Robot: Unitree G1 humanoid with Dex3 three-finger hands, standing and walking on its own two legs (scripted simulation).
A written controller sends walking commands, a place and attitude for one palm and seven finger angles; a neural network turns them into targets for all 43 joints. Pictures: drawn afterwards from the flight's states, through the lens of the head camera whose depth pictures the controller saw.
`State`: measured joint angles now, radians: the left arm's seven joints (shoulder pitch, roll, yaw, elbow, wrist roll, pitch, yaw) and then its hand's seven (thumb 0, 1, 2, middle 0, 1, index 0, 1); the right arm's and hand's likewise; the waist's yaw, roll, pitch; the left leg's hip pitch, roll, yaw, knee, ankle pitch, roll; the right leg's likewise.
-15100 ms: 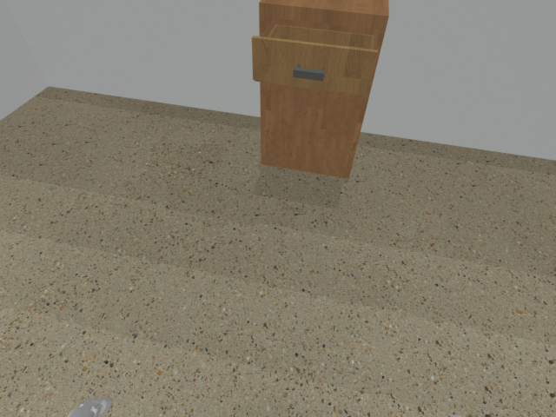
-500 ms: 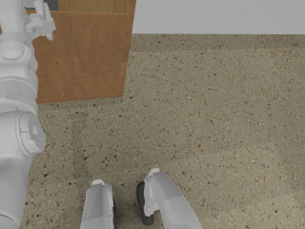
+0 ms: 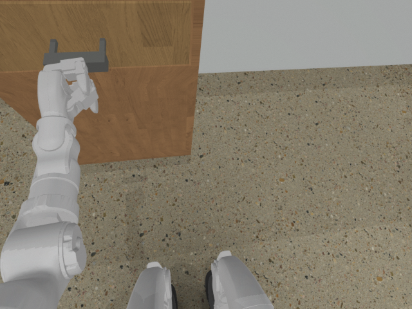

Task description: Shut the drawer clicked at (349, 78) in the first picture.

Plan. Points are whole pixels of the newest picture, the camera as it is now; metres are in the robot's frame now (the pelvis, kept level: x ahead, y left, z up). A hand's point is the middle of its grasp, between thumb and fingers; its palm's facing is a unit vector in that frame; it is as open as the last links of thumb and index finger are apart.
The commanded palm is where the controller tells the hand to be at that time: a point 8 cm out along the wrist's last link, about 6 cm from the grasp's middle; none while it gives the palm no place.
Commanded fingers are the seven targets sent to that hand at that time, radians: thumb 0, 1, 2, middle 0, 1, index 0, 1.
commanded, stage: draw the hand back to the body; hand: left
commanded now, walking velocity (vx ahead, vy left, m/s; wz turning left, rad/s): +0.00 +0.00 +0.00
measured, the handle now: (78, 53) +0.61 +0.20 +0.02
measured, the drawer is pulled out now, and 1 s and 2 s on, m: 0.00 0.00 0.00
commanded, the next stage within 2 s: step back with the hand held close in 1.24 s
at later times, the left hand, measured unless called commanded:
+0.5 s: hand (16, 166) +0.33 +0.20 +0.14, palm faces +0.11 -0.98 -0.18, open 3.3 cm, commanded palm +0.29 +0.26 +0.17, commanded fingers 0.00 0.90 0.90 -1.40 -1.60 -1.40 -1.60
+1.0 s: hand out of the picture +0.20 +0.25 +0.26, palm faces +0.39 -0.85 -0.35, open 3.3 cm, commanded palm +0.14 +0.29 +0.28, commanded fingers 0.00 0.90 0.90 -1.40 -1.60 -1.40 -1.60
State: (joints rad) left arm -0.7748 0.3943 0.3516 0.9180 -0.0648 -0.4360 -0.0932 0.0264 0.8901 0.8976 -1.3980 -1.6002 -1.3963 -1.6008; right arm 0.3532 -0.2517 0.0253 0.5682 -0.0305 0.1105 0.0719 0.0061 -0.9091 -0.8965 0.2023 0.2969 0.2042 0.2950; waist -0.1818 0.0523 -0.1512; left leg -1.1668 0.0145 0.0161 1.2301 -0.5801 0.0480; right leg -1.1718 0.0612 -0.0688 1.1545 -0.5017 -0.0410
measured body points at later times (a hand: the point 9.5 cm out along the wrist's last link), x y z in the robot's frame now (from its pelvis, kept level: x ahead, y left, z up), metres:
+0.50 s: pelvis +0.02 +0.00 +0.08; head +0.05 +0.01 +0.53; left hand +0.32 +0.25 +0.15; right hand +0.20 -0.23 +0.00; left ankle -0.01 +0.09 -0.63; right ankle +0.01 -0.10 -0.63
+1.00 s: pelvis +0.02 +0.01 +0.11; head -0.01 -0.01 +0.56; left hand +0.18 +0.29 +0.28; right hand +0.22 -0.19 +0.03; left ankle -0.01 +0.09 -0.63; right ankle +0.01 -0.10 -0.63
